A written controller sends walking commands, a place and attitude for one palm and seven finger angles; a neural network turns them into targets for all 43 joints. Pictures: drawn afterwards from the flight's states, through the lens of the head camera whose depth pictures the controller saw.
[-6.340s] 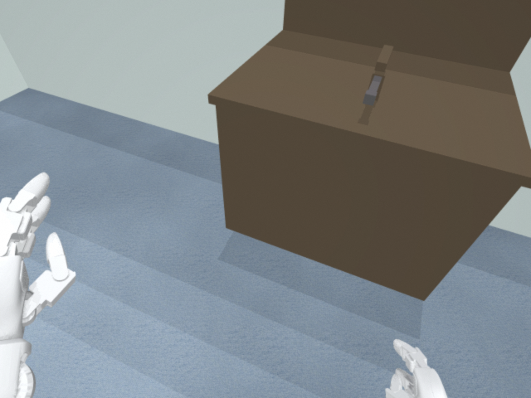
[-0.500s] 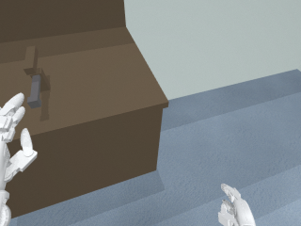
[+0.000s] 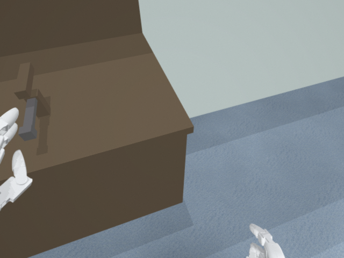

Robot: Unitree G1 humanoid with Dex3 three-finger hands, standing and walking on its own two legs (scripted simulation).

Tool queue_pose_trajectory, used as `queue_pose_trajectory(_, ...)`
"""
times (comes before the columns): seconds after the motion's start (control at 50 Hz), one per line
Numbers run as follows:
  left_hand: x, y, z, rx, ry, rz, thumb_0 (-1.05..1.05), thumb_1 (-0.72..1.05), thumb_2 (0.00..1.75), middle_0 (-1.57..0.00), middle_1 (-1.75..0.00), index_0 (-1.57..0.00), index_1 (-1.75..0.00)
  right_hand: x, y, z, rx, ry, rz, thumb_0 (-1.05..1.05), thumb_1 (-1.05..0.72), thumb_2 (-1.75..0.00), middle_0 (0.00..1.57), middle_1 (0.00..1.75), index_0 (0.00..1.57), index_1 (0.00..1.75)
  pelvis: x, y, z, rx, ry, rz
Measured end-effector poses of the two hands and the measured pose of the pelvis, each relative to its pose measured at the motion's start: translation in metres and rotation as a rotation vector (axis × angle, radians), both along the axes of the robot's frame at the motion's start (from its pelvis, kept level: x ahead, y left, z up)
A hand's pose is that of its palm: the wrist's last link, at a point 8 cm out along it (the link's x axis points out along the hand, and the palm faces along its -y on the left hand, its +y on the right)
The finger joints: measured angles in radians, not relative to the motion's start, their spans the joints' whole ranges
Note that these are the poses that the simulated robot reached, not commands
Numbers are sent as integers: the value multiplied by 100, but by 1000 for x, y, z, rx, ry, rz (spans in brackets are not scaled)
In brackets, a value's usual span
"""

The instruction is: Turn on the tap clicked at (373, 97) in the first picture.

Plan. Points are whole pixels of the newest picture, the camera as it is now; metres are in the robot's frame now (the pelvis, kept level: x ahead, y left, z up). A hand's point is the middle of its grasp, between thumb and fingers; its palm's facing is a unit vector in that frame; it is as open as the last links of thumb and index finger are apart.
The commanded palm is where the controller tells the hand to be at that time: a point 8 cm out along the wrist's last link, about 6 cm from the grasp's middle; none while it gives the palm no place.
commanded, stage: shuffle to correct the standing spot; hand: left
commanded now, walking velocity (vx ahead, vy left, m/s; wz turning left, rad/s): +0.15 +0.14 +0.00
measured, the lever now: (28, 132) +0.38 +0.39 +0.07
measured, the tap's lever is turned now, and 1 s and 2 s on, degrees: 0 0 0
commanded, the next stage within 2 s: come to a stop and stand still in 0.44 s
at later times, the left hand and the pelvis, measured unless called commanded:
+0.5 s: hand (15, 137) +0.28 +0.30 +0.18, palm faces +0.47 -0.77 -0.44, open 7.5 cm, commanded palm +0.22 +0.33 +0.18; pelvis +0.07 +0.04 -0.01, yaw +3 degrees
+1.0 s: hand (2, 132) +0.30 +0.34 +0.17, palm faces +0.45 -0.75 -0.48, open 7.5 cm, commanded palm +0.24 +0.36 +0.18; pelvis +0.10 +0.07 +0.01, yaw +3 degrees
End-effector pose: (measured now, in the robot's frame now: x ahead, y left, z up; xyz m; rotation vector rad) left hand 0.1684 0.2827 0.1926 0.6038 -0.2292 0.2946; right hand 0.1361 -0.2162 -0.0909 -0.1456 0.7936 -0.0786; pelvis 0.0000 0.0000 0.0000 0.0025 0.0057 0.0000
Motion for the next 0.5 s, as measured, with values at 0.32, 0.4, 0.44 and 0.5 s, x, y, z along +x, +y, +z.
queue_pose_trajectory(0.32,47,16,-11,-93,-147,0,2,88,90,-21,-30,-21,-31,86,-14,19,-163,-72,4,2,-91,-89,20,30,20,30,48,19,-13,14,-39,39)
queue_pose_trajectory(0.4,59,33,2,-16,-174,19,2,88,90,-21,-30,-21,-31,109,8,19,-109,-126,14,2,-91,-89,20,30,20,30,61,27,-14,7,-33,45)
queue_pose_trajectory(0.44,64,41,7,-2,-176,44,2,88,90,-21,-30,-21,-31,117,21,16,-74,-123,34,2,-91,-89,20,30,20,30,67,31,-12,-8,-23,52)
queue_pose_trajectory(0.5,69,53,4,-22,-169,67,2,88,90,-21,-30,-21,-31,124,40,10,-45,-88,63,2,-91,-89,20,30,20,30,75,41,-11,-4,-15,60)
